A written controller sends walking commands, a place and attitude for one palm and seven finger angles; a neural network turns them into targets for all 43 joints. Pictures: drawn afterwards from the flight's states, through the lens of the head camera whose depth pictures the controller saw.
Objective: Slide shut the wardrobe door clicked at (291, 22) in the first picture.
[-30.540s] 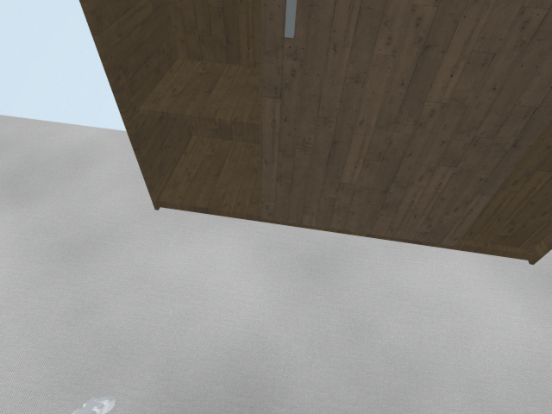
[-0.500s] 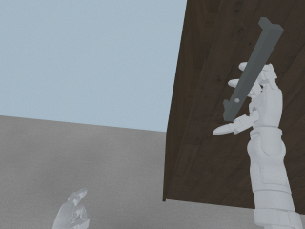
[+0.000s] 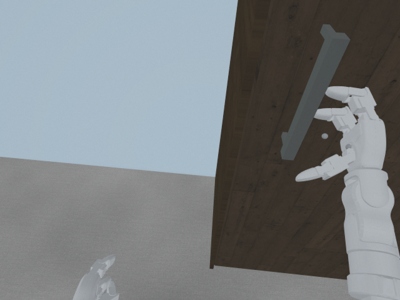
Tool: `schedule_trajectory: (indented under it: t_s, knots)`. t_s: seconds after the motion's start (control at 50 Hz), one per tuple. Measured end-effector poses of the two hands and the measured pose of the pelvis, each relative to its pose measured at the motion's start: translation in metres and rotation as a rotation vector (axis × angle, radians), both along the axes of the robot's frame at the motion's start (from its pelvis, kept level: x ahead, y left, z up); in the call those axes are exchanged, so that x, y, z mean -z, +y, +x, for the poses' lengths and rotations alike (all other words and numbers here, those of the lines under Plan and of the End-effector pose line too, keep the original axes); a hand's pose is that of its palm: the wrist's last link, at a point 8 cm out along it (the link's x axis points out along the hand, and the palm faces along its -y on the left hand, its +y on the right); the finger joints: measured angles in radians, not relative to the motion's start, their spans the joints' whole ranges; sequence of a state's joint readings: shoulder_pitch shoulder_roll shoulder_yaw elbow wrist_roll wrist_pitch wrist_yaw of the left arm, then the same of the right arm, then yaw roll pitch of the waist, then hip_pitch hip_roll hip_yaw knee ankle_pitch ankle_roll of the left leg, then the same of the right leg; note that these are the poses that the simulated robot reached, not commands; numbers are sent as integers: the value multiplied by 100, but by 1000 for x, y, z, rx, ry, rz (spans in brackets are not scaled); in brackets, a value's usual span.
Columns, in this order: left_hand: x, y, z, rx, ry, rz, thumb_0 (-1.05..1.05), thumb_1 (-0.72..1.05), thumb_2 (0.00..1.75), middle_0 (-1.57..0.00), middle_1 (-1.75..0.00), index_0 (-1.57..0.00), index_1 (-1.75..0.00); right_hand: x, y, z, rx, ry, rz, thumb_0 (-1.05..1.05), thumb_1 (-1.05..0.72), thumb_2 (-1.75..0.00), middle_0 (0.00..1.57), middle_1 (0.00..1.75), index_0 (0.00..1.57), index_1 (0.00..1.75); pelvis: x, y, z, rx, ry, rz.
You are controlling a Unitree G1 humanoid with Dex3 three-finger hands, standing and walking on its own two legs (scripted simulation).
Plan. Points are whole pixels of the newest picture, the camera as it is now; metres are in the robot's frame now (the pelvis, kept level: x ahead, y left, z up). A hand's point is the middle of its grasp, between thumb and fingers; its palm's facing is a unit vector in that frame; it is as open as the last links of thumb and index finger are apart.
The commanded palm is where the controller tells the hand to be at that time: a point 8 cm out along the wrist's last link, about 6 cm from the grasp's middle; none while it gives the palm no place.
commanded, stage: slip the hand off the handle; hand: right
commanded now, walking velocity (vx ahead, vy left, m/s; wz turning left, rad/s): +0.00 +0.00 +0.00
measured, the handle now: (304, 100) +0.40 -0.15 +0.24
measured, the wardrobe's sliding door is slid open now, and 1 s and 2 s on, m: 0.00 0.00 0.00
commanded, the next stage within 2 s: draw the hand back to the body in 0.68 s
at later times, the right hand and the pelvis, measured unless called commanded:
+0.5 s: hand (341, 167) +0.28 -0.19 +0.20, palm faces +0.17 +0.98 -0.10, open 14.7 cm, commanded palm +0.24 -0.24 +0.20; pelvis +0.00 +0.01 +0.00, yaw -1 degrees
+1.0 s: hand (350, 197) +0.24 -0.20 +0.18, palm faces +0.11 +0.99 -0.11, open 14.7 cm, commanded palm +0.19 -0.25 +0.20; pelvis +0.01 +0.01 +0.00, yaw -2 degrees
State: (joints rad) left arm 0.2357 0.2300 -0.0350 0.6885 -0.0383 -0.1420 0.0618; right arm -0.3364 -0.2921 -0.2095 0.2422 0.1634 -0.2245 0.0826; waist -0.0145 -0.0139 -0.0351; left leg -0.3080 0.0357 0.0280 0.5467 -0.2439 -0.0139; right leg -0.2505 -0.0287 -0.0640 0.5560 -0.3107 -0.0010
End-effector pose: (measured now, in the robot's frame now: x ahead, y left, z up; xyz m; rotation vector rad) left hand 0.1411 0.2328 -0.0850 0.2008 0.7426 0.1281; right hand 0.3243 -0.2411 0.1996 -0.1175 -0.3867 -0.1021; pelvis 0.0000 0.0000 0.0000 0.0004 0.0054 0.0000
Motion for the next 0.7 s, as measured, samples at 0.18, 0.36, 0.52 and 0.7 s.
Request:
schedule_trajectory:
  t_s: [0.18, 0.36, 0.52, 0.7]
  knots:
    - [-2, 2, 0, 5, -26, -10, 1, 90, 90, -20, -30, -20, -30, 1, -11, -26, 43, -16, 13, -2, 55, -20, 31, 118, 25, 115, 0, 1, 2, -5, -5, -1]
    - [-10, -3, 25, 65, -95, -3, 1, 90, 90, -20, -30, -20, -30, 6, -4, -55, 44, -13, 3, -2, 56, -20, 27, 116, 25, 115, 0, 5, 0, 14, -22, 2]
    - [-21, -10, 49, 104, -172, -30, 1, 90, 90, -20, -30, -20, -30, 3, -4, -74, 51, -10, -13, -2, 56, -20, 26, 116, 26, 115, 0, 11, 5, 18, -31, 1]
    - [-22, -13, 59, 146, -191, -32, 1, 90, 90, -20, -30, -20, -30, 5, -4, -108, 66, -3, -17, -2, 56, -20, 26, 116, 26, 115, 0, 15, 9, 34, -44, 3]
